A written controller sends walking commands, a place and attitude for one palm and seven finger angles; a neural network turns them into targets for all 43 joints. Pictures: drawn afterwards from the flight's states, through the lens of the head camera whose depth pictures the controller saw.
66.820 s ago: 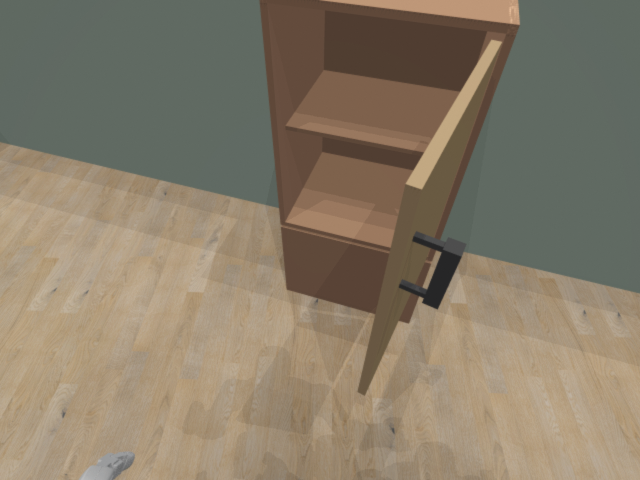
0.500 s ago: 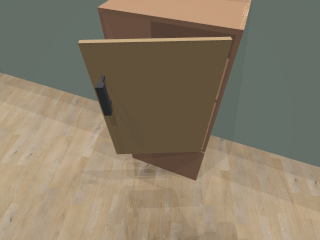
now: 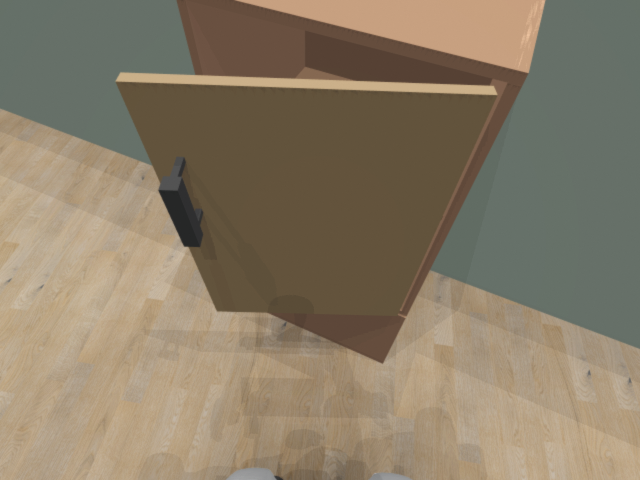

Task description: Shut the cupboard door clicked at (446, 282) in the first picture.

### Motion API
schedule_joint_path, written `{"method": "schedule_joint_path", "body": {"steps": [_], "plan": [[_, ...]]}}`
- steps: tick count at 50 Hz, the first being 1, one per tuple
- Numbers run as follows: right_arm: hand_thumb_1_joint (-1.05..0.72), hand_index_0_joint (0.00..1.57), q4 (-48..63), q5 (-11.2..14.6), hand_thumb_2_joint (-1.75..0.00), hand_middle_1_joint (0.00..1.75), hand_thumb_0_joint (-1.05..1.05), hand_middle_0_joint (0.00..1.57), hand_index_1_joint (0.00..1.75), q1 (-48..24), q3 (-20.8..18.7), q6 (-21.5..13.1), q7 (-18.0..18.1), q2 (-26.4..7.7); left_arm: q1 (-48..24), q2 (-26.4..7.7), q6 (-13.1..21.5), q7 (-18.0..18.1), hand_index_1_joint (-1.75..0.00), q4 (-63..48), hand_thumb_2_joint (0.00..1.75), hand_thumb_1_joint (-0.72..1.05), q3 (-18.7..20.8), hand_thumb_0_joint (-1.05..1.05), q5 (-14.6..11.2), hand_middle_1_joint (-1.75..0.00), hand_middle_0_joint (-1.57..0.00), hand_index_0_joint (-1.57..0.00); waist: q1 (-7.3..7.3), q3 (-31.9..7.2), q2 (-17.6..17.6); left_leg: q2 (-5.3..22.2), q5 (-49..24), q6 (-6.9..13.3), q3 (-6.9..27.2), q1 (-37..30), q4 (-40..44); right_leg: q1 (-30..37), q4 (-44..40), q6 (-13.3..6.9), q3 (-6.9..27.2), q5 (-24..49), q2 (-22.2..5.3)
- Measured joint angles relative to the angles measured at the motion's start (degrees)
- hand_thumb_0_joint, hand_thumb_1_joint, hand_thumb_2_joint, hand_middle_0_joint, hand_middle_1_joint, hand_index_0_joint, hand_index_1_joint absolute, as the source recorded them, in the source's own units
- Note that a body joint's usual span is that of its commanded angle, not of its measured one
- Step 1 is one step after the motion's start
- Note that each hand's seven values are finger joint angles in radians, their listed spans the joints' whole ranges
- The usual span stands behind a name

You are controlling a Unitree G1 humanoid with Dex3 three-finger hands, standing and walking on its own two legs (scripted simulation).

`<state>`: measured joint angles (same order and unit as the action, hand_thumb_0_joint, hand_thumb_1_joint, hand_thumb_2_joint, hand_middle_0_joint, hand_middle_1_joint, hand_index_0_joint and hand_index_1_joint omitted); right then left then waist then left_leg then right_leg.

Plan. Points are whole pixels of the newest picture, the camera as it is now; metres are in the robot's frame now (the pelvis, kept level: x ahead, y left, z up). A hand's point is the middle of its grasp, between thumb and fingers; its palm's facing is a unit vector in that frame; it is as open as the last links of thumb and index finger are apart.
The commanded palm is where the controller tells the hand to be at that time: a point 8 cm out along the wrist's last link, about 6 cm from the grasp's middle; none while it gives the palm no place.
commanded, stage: come to a stop and stand still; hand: left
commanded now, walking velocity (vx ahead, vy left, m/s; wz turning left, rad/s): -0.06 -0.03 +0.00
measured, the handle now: (186, 202) +0.45 +0.23 +0.05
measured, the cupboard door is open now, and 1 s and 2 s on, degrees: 23 23 23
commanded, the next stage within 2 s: look again from close up in 1.00 s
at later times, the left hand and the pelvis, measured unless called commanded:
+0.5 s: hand out of the picture -0.02 +0.15 -0.17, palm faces +0.02 -0.97 -0.23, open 7.4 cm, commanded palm none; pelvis -0.08 -0.03 -0.02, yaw -1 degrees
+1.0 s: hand out of the picture -0.11 +0.15 -0.17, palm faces +0.02 -0.98 -0.20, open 7.4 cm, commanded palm none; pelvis -0.12 -0.03 +0.00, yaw +0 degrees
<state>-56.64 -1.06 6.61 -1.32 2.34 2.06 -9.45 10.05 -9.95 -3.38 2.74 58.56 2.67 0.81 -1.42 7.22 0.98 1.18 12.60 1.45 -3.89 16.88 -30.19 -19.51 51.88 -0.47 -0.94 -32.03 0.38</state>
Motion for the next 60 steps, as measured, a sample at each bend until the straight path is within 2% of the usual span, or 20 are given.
{"method": "schedule_joint_path", "body": {"steps": [2, 4, 6, 7, 8, 10, 13, 16, 17, 21, 23, 25, 28, 31, 33, 36, 39, 42, 50, 60], "plan": [[-0.91, 0.20, 0.5, -0.2, -0.90, 0.29, 0.00, 0.20, 0.30, -1.0, -0.1, 0.2, 0.0, -0.4, -0.9, -0.4, 0.0, -0.2, -0.30, -1.1, 0.90, 0.91, 0.2, 0.01, 0.0, -0.30, -0.20, -0.20, 0.08, 0.5, -1.0, 0.6, -0.8, -0.4, 0.4, 0.4, 0.5, -0.5, 0.5, 0.1, 0.7, 0.4, 0.3], [-0.91, 0.20, 0.8, -0.2, -0.90, 0.29, 0.00, 0.20, 0.30, -1.5, -0.4, 0.4, -0.1, -0.9, -1.2, -0.8, 0.2, -0.4, -0.30, -2.1, 0.90, 0.91, 0.3, 0.01, 0.1, -0.30, -0.20, -0.20, 0.12, 0.4, -1.9, 1.2, -1.3, -0.9, 0.6, 1.0, 0.4, 0.6, -3.3, 0.2, 0.8, 3.2, -0.1], [-0.90, 0.20, 0.9, 0.3, -0.89, 0.29, 0.00, 0.20, 0.30, -1.5, -0.7, 0.3, -0.4, -1.4, -0.7, -1.3, 1.2, -0.3, -0.30, -2.8, 0.90, 0.91, 0.0, 0.01, 0.1, -0.30, -0.20, -0.20, -0.24, -0.5, -2.3, 1.7, -1.0, -1.7, 0.5, 2.2, -1.1, 3.5, -12.3, 0.4, 0.8, 10.4, -0.7], [-0.90, 0.20, 1.6, 0.7, -0.89, 0.29, 0.00, 0.20, 0.30, -0.9, -0.8, 0.2, -1.0, -1.3, 0.7, -2.1, 2.1, -0.1, -0.30, -3.8, 0.90, 0.91, -0.3, 0.01, 0.3, -0.30, -0.20, -0.20, -0.57, -1.9, -1.3, 1.4, 0.2, -1.9, -0.2, 3.9, -3.7, 4.4, -16.8, 0.9, 2.0, 15.5, -1.7], [-0.90, 0.20, 2.5, 0.7, -0.89, 0.29, 0.00, 0.20, 0.30, -0.8, -1.1, 0.1, -1.5, -1.8, 1.5, -1.9, 2.9, 0.3, -0.30, -4.2, 0.90, 0.91, -0.3, 0.01, 0.6, -0.30, -0.20, -0.20, -0.69, -2.3, -1.9, 1.6, 4.0, -1.7, 0.9, 5.6, -8.0, 3.8, -16.0, 1.2, 2.2, 14.3, -1.1], [-0.90, 0.20, 4.0, 0.6, -0.90, 0.29, 0.01, 0.20, 0.30, -0.1, -2.1, -0.1, -1.9, -3.3, 2.6, -0.7, 3.9, 0.5, -0.30, -4.5, 0.90, 0.91, -1.0, 0.01, 1.1, -0.30, -0.20, -0.20, 0.51, -2.2, -4.9, 1.2, 9.8, -1.5, 4.0, 7.5, -15.9, 4.2, -13.8, 0.6, 1.1, 11.3, 0.4], [-0.91, 0.20, 5.1, 0.9, -0.90, 0.29, 0.01, 0.20, 0.30, 1.5, -2.6, 0.2, -2.0, -3.9, 4.8, 0.3, 4.3, 0.6, -0.30, -5.8, 0.90, 0.91, -1.6, 0.01, 1.5, -0.30, -0.20, -0.20, 1.71, -3.4, -6.0, -0.4, 12.0, -1.0, 3.5, 8.1, -20.4, 5.0, -12.9, 0.0, 0.1, 10.3, 0.5], [-0.91, 0.20, 5.8, 1.0, -0.90, 0.29, 0.01, 0.20, 0.30, 3.9, -1.9, -0.1, -2.0, -2.6, 5.6, -0.2, 3.2, 0.7, -0.30, -6.9, 0.90, 0.90, -1.7, 0.01, 1.4, -0.30, -0.20, -0.20, 2.36, -4.7, -4.0, -1.2, 6.7, -0.8, 1.8, 4.3, -12.4, 5.0, -11.3, 0.0, -0.7, 9.9, 0.0], [-0.91, 0.20, 5.7, 0.8, -0.90, 0.29, 0.01, 0.20, 0.30, 4.7, -1.6, -0.5, -2.1, -2.2, 5.4, -0.4, 2.7, 0.7, -0.30, -7.0, 0.90, 0.90, -1.9, 0.01, 1.1, -0.30, -0.20, -0.20, 2.52, -5.0, -3.3, -1.4, 3.5, 0.5, 1.7, 3.8, -10.6, 4.6, -10.4, 0.1, -1.0, 9.6, -0.2], [-0.91, 0.20, 4.9, -0.3, -0.90, 0.29, 0.01, 0.20, 0.30, 7.2, -0.1, -0.6, -2.4, -0.6, 4.9, -0.2, 1.2, 0.1, -0.30, -6.7, 0.90, 0.90, -2.2, 0.01, 0.6, -0.30, -0.20, -0.20, 1.91, -5.8, -1.6, -1.6, 1.2, 1.7, 0.6, 4.3, -8.7, 2.3, -7.9, -0.8, 0.4, 4.8, 0.0], [-0.92, 0.20, 4.2, -0.3, -0.90, 0.29, 0.00, 0.20, 0.30, 7.8, 0.0, -0.3, -2.1, -0.4, 5.2, 0.1, 1.2, -0.4, -0.30, -6.6, 0.90, 0.91, -2.3, 0.01, 0.8, -0.30, -0.20, -0.20, 1.78, -5.9, -1.6, -1.7, -0.5, 1.9, 0.3, 4.7, -6.6, 1.6, -7.3, -1.1, 0.5, 5.4, -0.1], [-0.92, 0.20, 3.4, -0.3, -0.90, 0.29, 0.00, 0.20, 0.30, 8.3, 0.2, 0.1, -2.1, -0.6, 6.1, 0.3, 1.8, -0.8, -0.30, -6.5, 0.90, 0.91, -2.3, 0.01, 0.8, -0.30, -0.21, -0.20, 1.35, -6.0, -1.4, -1.8, -1.7, 1.8, -0.2, 5.6, -5.5, 2.7, -10.7, -1.3, 0.6, 7.5, -0.3], [-0.92, 0.20, 2.2, -0.1, -0.90, 0.29, 0.01, 0.20, 0.30, 8.7, 0.0, 1.1, -2.2, -0.9, 7.9, 1.0, 2.1, -0.9, -0.30, -5.3, 0.90, 0.91, -2.6, 0.01, 1.0, -0.30, -0.20, -0.20, 1.26, -5.5, -1.9, -1.9, 2.4, 0.6, 0.7, 6.5, -5.8, 2.6, -13.4, -1.8, 0.2, 13.0, 0.0], [-0.92, 0.20, 1.4, 0.0, -0.90, 0.29, 0.01, 0.20, 0.30, 10.1, -0.5, 1.3, -2.4, -0.9, 10.0, 1.2, 1.4, -0.9, -0.30, -3.8, 0.90, 0.90, -2.8, 0.01, 0.8, -0.30, -0.21, -0.20, 1.54, -6.4, -1.6, -2.1, 5.8, -0.3, 2.2, 7.3, -12.1, 2.7, -16.5, -2.0, -0.3, 15.4, -0.1], [-0.92, 0.20, 0.9, 0.1, -0.90, 0.29, 0.01, 0.20, 0.30, 11.4, -0.6, 0.9, -2.4, -0.8, 10.7, 1.1, 1.1, -0.8, -0.30, -2.8, 0.90, 0.90, -2.6, 0.01, 0.8, -0.30, -0.21, -0.21, 1.77, -7.1, -1.1, -1.7, 6.3, -0.5, 2.7, 5.5, -13.9, 2.6, -18.3, -1.8, -0.5, 16.9, 0.0], [-0.91, 0.20, 0.0, 0.4, -0.90, 0.29, 0.01, 0.20, 0.30, 13.5, -0.3, -0.2, -2.1, -0.7, 10.8, 0.6, 1.4, -0.8, -0.30, -2.1, 0.90, 0.90, -2.5, 0.01, 0.8, -0.30, -0.21, -0.21, 1.99, -7.8, -0.8, -1.0, 6.4, -0.5, 3.2, -1.5, -4.0, 1.0, -18.4, -1.2, -1.0, 17.6, 0.4], [-0.91, 0.20, -2.0, 0.1, -0.90, 0.29, 0.01, 0.20, 0.30, 13.8, 0.5, -1.1, -1.4, 0.7, 8.8, -0.2, 1.7, -0.8, -0.30, -1.2, 0.90, 0.90, -2.2, 0.01, 0.4, -0.30, -0.21, -0.20, 1.22, -6.1, 1.5, -2.2, 3.5, -0.5, 2.4, -2.6, -1.1, 1.1, -19.1, -0.7, -0.1, 18.7, -0.7], [-0.91, 0.20, -3.4, 0.3, -0.90, 0.29, 0.01, 0.20, 0.30, 14.3, 1.2, -1.7, -1.2, 1.5, 7.8, -0.3, 2.3, -1.0, -0.30, -0.3, 0.90, 0.91, -2.4, 0.01, 0.4, -0.30, -0.20, -0.20, 0.92, -5.7, 1.3, -2.1, 1.7, -0.4, 2.1, -3.5, 1.1, 2.3, -22.0, -0.6, 0.1, 20.5, -0.7], [-0.91, 0.20, -4.9, 0.1, -0.90, 0.29, 0.01, 0.20, 0.30, 13.5, 1.9, -1.6, -1.5, 2.8, 7.4, 0.1, 2.8, -1.3, -0.30, 1.4, 0.90, 0.91, -2.7, 0.01, 0.5, -0.30, -0.20, -0.20, 1.32, -6.6, -0.1, -1.9, 1.0, -0.4, 2.3, -4.1, 2.4, 3.1, -23.6, -0.7, -0.1, 20.9, -0.5], [-0.91, 0.20, -5.3, 0.2, -0.90, 0.29, 0.00, 0.20, 0.30, 12.3, 1.9, -2.3, -1.3, 2.6, 8.0, 1.5, 3.2, -1.2, -0.30, 2.8, 0.90, 0.91, -2.9, 0.01, 0.4, -0.30, -0.20, -0.20, 1.37, -6.7, -0.3, -1.7, 1.5, -0.7, 2.2, -3.7, 2.1, 2.6, -23.3, -0.8, 0.1, 21.0, -0.3]]}}
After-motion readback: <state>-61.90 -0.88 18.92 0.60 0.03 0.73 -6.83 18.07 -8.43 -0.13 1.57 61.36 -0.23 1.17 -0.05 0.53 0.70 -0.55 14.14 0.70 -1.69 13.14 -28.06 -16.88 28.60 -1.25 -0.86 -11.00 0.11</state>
